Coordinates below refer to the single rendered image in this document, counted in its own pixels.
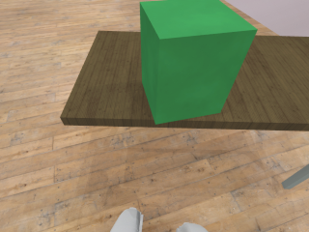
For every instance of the robot left thigh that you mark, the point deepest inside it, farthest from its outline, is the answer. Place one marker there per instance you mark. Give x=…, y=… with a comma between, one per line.
x=130, y=220

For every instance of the table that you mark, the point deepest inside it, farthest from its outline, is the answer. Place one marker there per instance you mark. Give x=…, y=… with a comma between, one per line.
x=270, y=92

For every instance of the carton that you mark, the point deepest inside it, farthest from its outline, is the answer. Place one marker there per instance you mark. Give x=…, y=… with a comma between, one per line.
x=191, y=54

